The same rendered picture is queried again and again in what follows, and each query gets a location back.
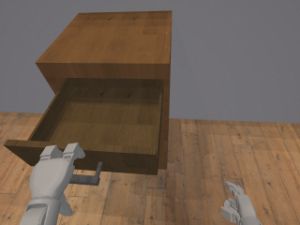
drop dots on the left robot forearm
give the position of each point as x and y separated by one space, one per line
41 211

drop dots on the drawer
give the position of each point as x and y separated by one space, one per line
115 121

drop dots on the right robot forearm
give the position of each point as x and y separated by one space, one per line
249 221

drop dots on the handle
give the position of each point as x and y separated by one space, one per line
89 180

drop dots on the robot right hand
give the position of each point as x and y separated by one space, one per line
241 207

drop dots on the robot left hand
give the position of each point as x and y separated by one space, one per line
51 175

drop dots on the cabinet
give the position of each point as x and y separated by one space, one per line
115 45

